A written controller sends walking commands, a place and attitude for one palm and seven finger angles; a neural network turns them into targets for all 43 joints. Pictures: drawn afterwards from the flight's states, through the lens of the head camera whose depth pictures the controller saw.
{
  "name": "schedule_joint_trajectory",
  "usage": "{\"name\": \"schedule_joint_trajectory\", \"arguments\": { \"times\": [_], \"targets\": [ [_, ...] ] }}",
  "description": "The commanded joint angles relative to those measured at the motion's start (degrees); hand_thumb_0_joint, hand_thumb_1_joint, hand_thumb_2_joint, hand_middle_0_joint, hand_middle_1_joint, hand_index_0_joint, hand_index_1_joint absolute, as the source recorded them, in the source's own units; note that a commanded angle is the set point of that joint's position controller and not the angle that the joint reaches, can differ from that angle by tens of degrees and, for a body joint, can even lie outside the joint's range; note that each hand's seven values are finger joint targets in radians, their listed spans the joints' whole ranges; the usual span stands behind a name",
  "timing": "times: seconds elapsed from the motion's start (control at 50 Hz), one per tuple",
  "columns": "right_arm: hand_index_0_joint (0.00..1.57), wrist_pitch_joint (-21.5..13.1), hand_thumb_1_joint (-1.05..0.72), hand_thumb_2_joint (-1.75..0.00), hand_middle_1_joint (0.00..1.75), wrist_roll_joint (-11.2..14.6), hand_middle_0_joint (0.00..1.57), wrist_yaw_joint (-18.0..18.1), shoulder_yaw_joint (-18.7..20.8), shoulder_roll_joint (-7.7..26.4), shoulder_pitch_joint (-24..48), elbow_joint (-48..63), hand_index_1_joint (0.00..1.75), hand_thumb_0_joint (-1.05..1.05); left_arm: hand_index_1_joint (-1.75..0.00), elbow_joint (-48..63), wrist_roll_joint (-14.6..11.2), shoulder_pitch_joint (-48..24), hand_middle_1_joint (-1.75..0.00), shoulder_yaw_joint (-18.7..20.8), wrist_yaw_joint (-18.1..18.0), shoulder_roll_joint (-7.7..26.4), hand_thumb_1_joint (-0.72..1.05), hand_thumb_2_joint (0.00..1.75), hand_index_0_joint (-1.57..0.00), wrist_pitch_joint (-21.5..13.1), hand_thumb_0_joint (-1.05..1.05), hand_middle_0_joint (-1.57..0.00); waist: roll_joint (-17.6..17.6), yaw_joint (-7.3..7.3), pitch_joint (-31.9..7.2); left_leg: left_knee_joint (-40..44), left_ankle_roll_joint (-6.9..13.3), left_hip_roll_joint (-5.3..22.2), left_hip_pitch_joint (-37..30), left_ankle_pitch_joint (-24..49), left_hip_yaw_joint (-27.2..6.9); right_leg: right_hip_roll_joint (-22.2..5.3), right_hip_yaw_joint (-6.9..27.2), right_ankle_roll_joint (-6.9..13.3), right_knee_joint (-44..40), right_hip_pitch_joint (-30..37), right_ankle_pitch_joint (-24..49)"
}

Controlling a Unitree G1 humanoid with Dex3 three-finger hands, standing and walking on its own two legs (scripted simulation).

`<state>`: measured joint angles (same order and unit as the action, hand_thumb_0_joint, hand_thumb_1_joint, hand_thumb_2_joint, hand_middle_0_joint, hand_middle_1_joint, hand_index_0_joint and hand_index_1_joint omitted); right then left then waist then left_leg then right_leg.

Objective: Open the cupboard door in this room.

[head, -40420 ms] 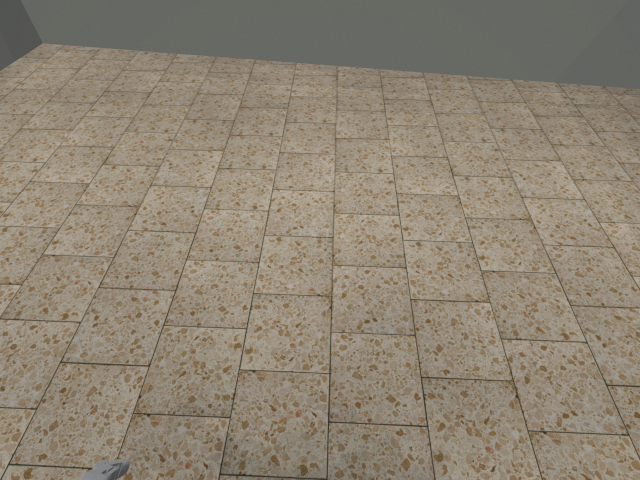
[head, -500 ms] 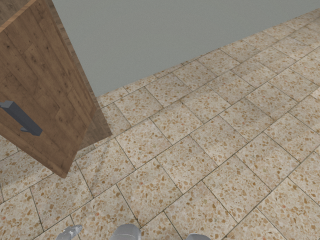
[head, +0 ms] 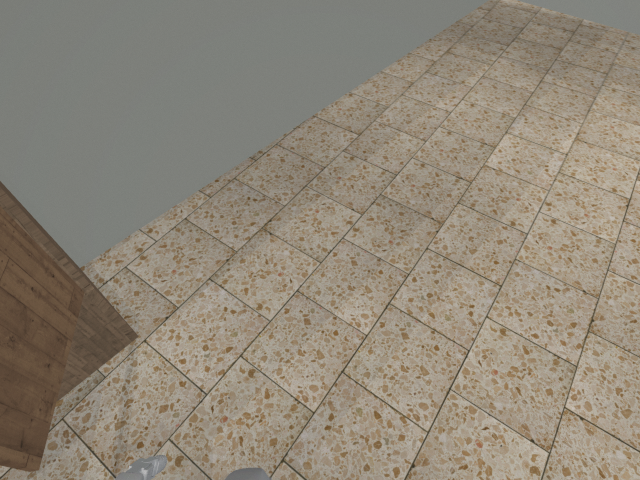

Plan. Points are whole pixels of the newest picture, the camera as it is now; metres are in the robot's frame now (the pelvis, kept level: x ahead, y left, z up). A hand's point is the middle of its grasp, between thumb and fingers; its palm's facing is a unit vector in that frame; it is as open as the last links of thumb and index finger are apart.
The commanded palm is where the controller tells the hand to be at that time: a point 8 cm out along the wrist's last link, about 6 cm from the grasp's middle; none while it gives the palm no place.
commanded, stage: walk to a spot facing it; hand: left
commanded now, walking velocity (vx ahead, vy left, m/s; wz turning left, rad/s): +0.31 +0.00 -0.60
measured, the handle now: out of the picture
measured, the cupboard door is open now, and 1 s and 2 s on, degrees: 51 51 51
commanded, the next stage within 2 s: turn to face it in 1.38 s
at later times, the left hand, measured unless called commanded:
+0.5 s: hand (249, 351) +0.32 +0.14 -0.14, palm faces -0.34 -0.92 -0.18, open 7.4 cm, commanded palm none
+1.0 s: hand (309, 295) +0.44 +0.05 -0.17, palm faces -0.37 -0.91 -0.19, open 7.2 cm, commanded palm none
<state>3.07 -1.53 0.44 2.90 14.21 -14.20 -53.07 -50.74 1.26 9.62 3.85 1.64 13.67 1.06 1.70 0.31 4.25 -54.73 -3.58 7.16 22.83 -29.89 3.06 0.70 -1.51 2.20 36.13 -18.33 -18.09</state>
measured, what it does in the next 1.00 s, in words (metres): walks ahead, turning right: left foot, then right foot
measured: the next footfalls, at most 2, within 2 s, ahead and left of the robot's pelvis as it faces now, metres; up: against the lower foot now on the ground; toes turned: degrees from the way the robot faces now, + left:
left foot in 0.24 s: +0.16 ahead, +0.13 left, +0.00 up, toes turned -5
right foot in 0.60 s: +0.27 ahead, -0.19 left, +0.00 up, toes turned -27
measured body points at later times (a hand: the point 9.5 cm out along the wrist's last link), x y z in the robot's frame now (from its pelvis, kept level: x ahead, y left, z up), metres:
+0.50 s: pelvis +0.15 -0.01 +0.02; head +0.20 -0.02 +0.47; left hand +0.34 +0.19 -0.13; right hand +0.05 -0.23 -0.12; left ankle +0.12 +0.14 -0.72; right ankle +0.19 -0.16 -0.67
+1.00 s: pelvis +0.36 -0.12 +0.01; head +0.38 -0.12 +0.45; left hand +0.46 +0.10 -0.15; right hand +0.35 -0.38 -0.13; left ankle +0.49 -0.05 -0.73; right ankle +0.24 -0.17 -0.72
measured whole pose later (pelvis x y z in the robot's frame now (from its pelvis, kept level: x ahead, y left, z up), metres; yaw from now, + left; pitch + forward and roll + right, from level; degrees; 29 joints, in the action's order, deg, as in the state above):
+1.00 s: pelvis +0.36 -0.12 +0.01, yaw -27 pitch +0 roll -1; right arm -3.2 -2.2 -1.0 2.6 10.4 -8.6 -54.6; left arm -60.4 0.7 18.4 3.8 0.8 11.6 -2.9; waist -0.2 -0.9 2.2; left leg -30.2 -0.4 5.0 22.0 -9.2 5.4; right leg 3.4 -1.3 2.9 29.6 -6.6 -22.5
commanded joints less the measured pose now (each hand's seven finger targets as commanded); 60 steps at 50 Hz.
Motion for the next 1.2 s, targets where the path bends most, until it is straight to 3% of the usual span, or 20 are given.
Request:
{"name": "schedule_joint_trajectory", "arguments": {
  "times": [0.0,0.16,0.18,0.2,0.22,0.24,0.3,0.36,0.48,0.54,0.56,0.58,0.62,0.7,0.92,0.94,0.98,1.0,1.08,1.18],
  "targets": [
    [0.2,-3.27,-0.9,-0.9,0.3,0.22,0.2,-0.87,1.94,5.84,7.85,7.9,0.3,0.0,-0.3,2.63,0.15,3.07,-0.3,2.94,-1.56,10.62,0.9,0.9,-0.2,-1.72,0.0,-0.2,-12.06,-2.19,-0.88,-5.58,-0.08,-0.49,13.23,6.44,-2.55,-15.04,23.4,9.42,-24.2,6.66,-11.34],
    [0.2,-5.71,-0.9,-0.9,0.3,0.56,0.2,-0.59,1.66,3.91,0.13,5.59,0.3,0.0,-0.3,1.18,0.06,2.72,-0.3,3.1,-0.58,10.17,0.9,0.9,-0.2,-2.47,0.0,-0.2,-8.04,1.78,-4.11,25.8,0.51,-5.86,-13.21,13.94,1.17,-8.15,19.46,6.49,-15.8,-2.51,-8.16],
    [0.2,-6.27,-0.9,-0.9,0.3,0.41,0.2,0.36,2.11,6.65,-5.47,3.6,0.3,0.0,-0.3,2.18,-0.09,1.65,-0.3,2.54,-0.21,7.52,0.9,0.9,-0.2,-2.38,0.0,-0.2,-1.06,4.11,-5.87,30.68,1.67,-2.56,-24.78,10.72,-1.99,-4.48,16.3,4.03,-8.89,-10.86,-8.91],
    [0.2,-6.71,-0.9,-0.9,0.3,-0.98,0.2,1.07,3.55,13.3,-13.19,1.91,0.3,0.0,-0.3,3.51,-0.61,1.53,-0.3,1.56,0.41,3.04,0.9,0.9,-0.2,-2.19,0.0,-0.2,16.3,7.59,-7.87,38.3,7.04,13.75,-33.4,-4.22,-23.58,3.96,7.12,0.27,10.6,-23.39,-14.58],
    [0.2,-6.72,-0.9,-0.9,0.3,-1.17,0.2,1.76,3.6,15.6,-17.51,1.55,0.3,0.0,-0.3,6.04,-0.51,-2.56,-0.3,1.7,0.81,3.87,0.9,0.9,-0.2,-2.88,0.0,-0.2,15.25,8.69,-7.06,45.31,13.37,24.29,-30.68,-10.27,-35.93,1.53,3.79,-0.88,23.59,-27.67,-16.75],
    [0.2,-6.74,-0.9,-0.9,0.3,-1.16,0.2,1.21,3.25,14.79,-15.16,2.27,0.3,0.0,-0.3,6.04,0.25,-4.42,-0.3,2.05,1.26,4.52,0.9,0.9,-0.2,-3.34,0.0,-0.2,6.37,7.33,-3.47,45.67,15.57,24.65,-23.51,-10.64,-36.42,-2.06,5.17,-0.41,30.69,-28.36,-13.44],
    [0.2,-7.55,-0.9,-0.9,0.3,-0.75,0.2,1.1,0.92,7.31,-7.6,2.79,0.3,0.0,-0.3,3.34,0.87,-3.49,-0.3,1.85,2.33,2.53,0.9,0.9,-0.2,-2.51,0.0,-0.2,7.99,1.94,1.56,44.53,10.25,14.78,-16.33,7.92,-15.51,-6.23,3.21,-2.06,33.52,-27.51,0.05],
    [0.2,-8.29,-0.9,-0.9,0.3,-0.51,0.2,1.4,0.39,6.03,-10.59,0.53,0.3,0.0,-0.3,2.85,0.6,-4.37,-0.3,0.48,2.97,-0.05,0.9,0.9,-0.2,-1.95,0.0,-0.2,8.62,2.04,-3.54,39.68,8.05,10.01,-22.39,31.68,-0.7,-5.41,-1.32,-2.57,23.35,-23.44,3.36],
    [0.2,-7.26,-0.9,-0.9,0.3,-0.94,0.2,0.74,0.48,6.08,-12.55,-2.1,0.3,0.0,-0.3,3.63,0.39,-10.74,-0.3,0.06,2.72,0.61,0.9,0.9,-0.2,-1.41,0.0,-0.2,8.05,2.77,-0.8,40.22,8.22,11.95,-16.68,30.31,4.74,-3.46,-5.39,-0.79,4.87,-9.86,5.79],
    [0.2,-6.6,-0.9,-0.9,0.3,-0.58,0.2,0.66,0.43,7.25,-10.04,-2.45,0.3,0.0,-0.3,-0.1,0.45,-0.06,-0.3,1.18,2.08,3.8,0.9,0.9,-0.2,-1.96,0.0,-0.2,3.01,-3.81,-4.84,24.65,5.97,9.98,-12.01,39.29,8.45,0.07,-7.43,1.72,-2.46,10.78,5.01],
    [0.2,-6.67,-0.9,-0.9,0.3,0.26,0.2,0.07,0.08,5.51,-8.46,-1.73,0.3,0.0,-0.3,-3.2,0.79,10.07,-0.3,2.31,1.24,8.1,0.9,0.9,-0.2,-2.7,0.0,-0.2,-5.26,-8.47,-9.89,9.23,3.73,6.09,-0.1,35.46,11.69,-4.95,0.51,5.05,-5.75,28.24,0.44],
    [0.2,-6.86,-0.9,-0.9,0.3,1.44,0.2,-0.13,-0.63,1.34,-7.19,1.06,0.3,0.0,-0.3,-5.28,0.55,19.51,-0.3,4.58,0.07,15.52,0.9,0.9,-0.2,-3.01,0.0,-0.2,-21.21,-11.65,-16.17,-12.73,0.79,-3.57,16.55,-3.24,11.74,-23.85,29.71,12.19,-15.47,39.34,-1.36],
    [0.2,-6.73,-0.9,-0.9,0.3,0.93,0.2,0.17,0.64,3.28,-1.06,2.03,0.3,0.0,-0.3,-3.52,-0.96,11.98,-0.3,3.64,-1.1,13.93,0.9,0.9,-0.2,-2.49,0.0,-0.2,-13.72,-7.52,-8.03,-23.27,1.55,1.0,22.53,0.33,-1.45,-24.25,32.39,13.73,-22.56,25.25,-6.24],
    [0.2,-4.62,-0.9,-0.9,0.3,-0.3,0.2,-0.31,0.5,0.24,-6.16,-2.8,0.3,0.0,-0.3,-0.97,-0.02,1.03,-0.3,1.52,-1.74,5.69,0.9,0.9,-0.2,-3.76,0.0,-0.2,-7.52,0.82,-4.64,-6.38,0.58,2.89,6.92,9.36,-0.22,-15.63,12.28,9.65,-23.95,4.91,3.76],
    [0.2,-6.69,-0.9,-0.9,0.3,-0.12,0.2,-1.31,1.02,1.2,1.04,-0.62,0.3,0.0,-0.3,-6.5,-0.66,6.72,-0.3,1.59,-1.15,5.83,0.9,0.9,-0.2,-5.16,0.0,-0.2,-4.5,1.29,-2.52,25.87,1.98,-2.97,-7.88,20.92,2.97,-11.42,8.97,6.55,-17.15,7.46,11.16],
    [0.2,-7.19,-0.9,-0.9,0.3,-0.33,0.2,-0.78,1.56,3.44,-3.99,-2.33,0.3,0.0,-0.3,-6.05,-0.69,6.4,-0.3,1.42,-1.07,4.33,0.9,0.9,-0.2,-5.15,0.0,-0.2,-0.06,3.82,-4.41,28.46,3.89,-1.3,-18.44,19.6,-0.04,-8.53,6.73,4.86,-7.81,1.43,14.55],
    [0.2,-6.99,-0.9,-0.9,0.3,-1.56,0.2,0.26,3.28,12.28,-18.6,-5.25,0.3,0.0,-0.3,-3.38,-0.82,6.03,-0.3,0.1,-0.38,1.02,0.9,0.9,-0.2,-5.55,0.0,-0.2,15.51,8.49,-11.51,38.18,16.09,21.73,-35.67,14.33,-30.27,2.08,-2.34,0.18,25.97,-19.02,-13.27],
    [0.2,-6.38,-0.9,-0.9,0.3,-1.32,0.2,0.29,3.08,10.87,-17.21,-5.05,0.3,0.0,-0.3,-2.41,-0.07,2.11,-0.3,0.46,-0.67,2.37,0.9,0.9,-0.2,-5.47,0.0,-0.2,8.3,8.34,-7.82,40.51,17.3,22.24,-28.63,7.28,-31.25,-0.78,2.06,0.54,34.29,-22.1,-13.97],
    [0.2,-7.71,-0.9,-0.9,0.3,-0.72,0.2,0.63,1.26,4.43,-6.15,-2.95,0.3,0.0,-0.3,-3.24,0.43,1.38,-0.3,0.71,0.83,0.7,0.9,0.9,-0.2,-3.89,0.0,-0.2,6.22,1.52,-0.76,44.55,11.46,14.2,-14.36,11.6,-13.36,-7.43,3.0,-1.39,29.07,-20.68,-0.68],
    [0.2,-6.96,-0.9,-0.9,0.3,-0.57,0.2,-0.11,1.95,5.94,-4.85,-4.14,0.3,0.0,-0.3,-3.85,0.29,1.82,-0.3,0.16,1.36,-1.22,0.9,0.9,-0.2,-3.27,0.0,-0.2,3.97,0.54,-3.1,42.4,10.02,9.76,-8.52,11.39,-0.84,-4.8,-5.13,-2.25,3.83,-2.5,4.17]
  ]
}}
